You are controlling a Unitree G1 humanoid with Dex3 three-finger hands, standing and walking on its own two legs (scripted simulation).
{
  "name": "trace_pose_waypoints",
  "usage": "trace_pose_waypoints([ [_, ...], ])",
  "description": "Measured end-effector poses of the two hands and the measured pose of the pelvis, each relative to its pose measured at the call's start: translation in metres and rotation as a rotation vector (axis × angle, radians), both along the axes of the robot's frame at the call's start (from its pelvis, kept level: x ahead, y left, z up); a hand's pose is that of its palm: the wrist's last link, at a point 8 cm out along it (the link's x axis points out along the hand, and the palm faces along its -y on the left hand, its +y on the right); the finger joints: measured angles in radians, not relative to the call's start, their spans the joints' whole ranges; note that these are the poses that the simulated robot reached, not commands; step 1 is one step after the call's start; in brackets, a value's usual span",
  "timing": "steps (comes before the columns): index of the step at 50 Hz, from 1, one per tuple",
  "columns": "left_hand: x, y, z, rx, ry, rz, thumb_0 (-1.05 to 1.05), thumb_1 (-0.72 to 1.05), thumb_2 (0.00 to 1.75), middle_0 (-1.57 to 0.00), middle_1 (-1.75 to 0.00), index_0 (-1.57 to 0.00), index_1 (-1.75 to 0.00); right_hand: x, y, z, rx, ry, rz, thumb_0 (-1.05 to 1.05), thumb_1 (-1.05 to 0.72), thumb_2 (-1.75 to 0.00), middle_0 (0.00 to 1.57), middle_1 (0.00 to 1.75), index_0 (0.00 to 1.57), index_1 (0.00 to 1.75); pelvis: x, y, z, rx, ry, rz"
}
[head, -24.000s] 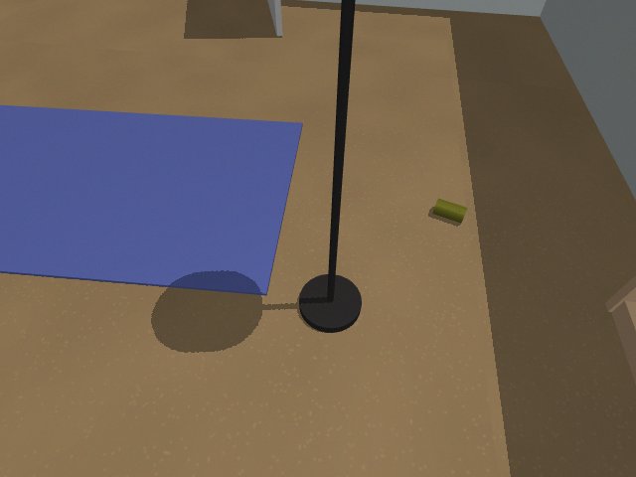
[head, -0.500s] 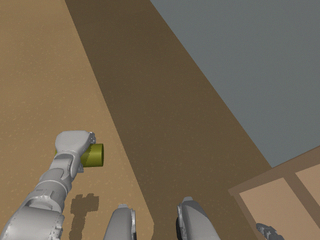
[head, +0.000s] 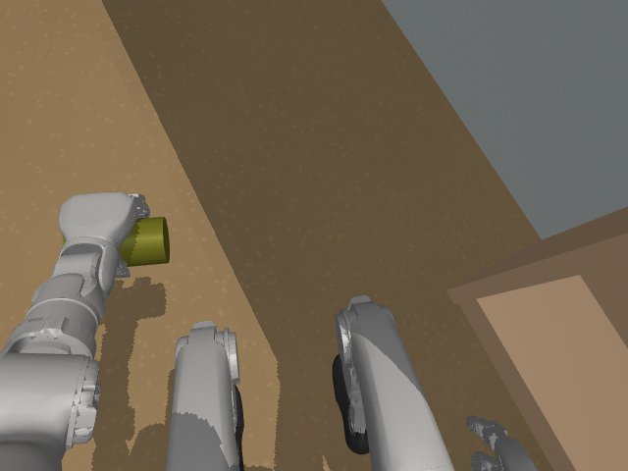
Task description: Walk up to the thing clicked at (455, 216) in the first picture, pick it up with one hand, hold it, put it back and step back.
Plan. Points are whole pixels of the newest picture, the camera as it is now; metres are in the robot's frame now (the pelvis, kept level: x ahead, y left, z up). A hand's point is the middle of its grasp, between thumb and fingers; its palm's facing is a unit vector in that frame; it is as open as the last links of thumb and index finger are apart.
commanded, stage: crouch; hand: left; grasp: from above
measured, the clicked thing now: (120, 243) +0.44 +0.23 -0.18
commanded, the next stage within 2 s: lower in 0.78 s
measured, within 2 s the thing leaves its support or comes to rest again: neither
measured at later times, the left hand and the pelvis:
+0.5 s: hand (132, 251) +0.44 +0.23 -0.25, palm faces -0.45 -0.02 -0.89, open 9.7 cm; pelvis -0.01 -0.01 -0.08, yaw -1 degrees
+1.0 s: hand (139, 253) +0.45 +0.24 -0.29, palm faces -0.47 -0.02 -0.88, open 9.7 cm; pelvis -0.01 +0.00 -0.12, yaw -2 degrees
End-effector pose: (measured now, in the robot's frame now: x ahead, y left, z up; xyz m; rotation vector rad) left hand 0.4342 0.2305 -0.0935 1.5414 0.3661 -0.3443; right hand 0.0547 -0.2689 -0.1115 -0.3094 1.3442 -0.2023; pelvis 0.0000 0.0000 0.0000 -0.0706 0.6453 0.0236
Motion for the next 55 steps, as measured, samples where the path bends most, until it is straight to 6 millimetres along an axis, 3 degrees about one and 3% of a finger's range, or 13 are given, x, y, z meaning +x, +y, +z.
trace_pose_waypoints([
  [9, 0.007, 0.005, -0.044, 0.005, -0.004, 0.019, -0.01, 0.07, 0.32, -0.84, -0.3, -0.82, -0.33, 0.003, -0.01, -0.033, 0.001, 0.015, 0.045, 0.0, -0.9, -0.91, 0.2, 0.3, 0.21, 0.3, -0.004, -0.005, -0.037, -0.007, 0.007, 0.0],
  [20, 0.012, 0.005, -0.083, -0.006, 0.023, 0.021, -0.01, 0.07, 0.33, -0.82, -0.32, -0.81, -0.34, -0.013, -0.017, -0.058, -0.002, 0.058, 0.047, 0.0, -0.91, -0.91, 0.2, 0.3, 0.21, 0.3, -0.008, -0.006, -0.068, -0.012, -0.002, -0.008],
  [39, 0.018, 0.005, -0.124, -0.007, 0.023, 0.012, -0.01, 0.06, 0.35, -0.81, -0.33, -0.8, -0.36, -0.037, -0.009, -0.096, 0.019, 0.104, 0.045, 0.0, -0.91, -0.9, 0.2, 0.3, 0.21, 0.3, -0.014, -0.004, -0.11, -0.022, -0.02, -0.015],
  [55, 0.021, 0.007, -0.157, -0.022, 0.047, 0.005, -0.01, 0.04, 0.35, -0.84, -0.32, -0.82, -0.34, -0.043, -0.008, -0.111, 0.011, 0.129, 0.073, 0.0, -0.92, -0.91, 0.2, 0.3, 0.21, 0.3, -0.014, -0.002, -0.132, -0.037, -0.033, -0.018],
])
